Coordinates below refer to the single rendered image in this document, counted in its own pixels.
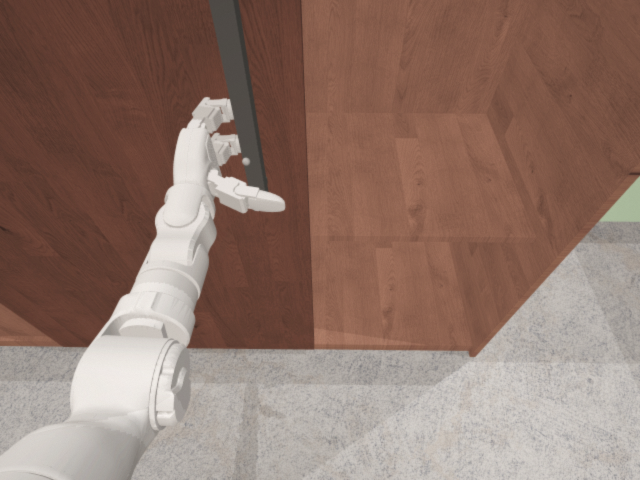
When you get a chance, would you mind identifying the wardrobe door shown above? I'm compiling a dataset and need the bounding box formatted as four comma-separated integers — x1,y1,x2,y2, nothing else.
0,0,314,350
0,303,47,336

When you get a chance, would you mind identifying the left robot upper arm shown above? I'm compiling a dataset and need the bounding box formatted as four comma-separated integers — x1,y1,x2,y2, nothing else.
0,335,191,480

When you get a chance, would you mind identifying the left robot hand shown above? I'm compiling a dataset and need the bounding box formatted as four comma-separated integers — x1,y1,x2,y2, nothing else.
173,97,285,213

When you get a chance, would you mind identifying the robot left forearm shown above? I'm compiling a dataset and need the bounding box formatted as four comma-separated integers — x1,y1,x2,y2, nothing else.
70,183,217,414

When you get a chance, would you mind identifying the handle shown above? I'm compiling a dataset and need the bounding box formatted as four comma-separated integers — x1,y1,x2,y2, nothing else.
209,0,268,211

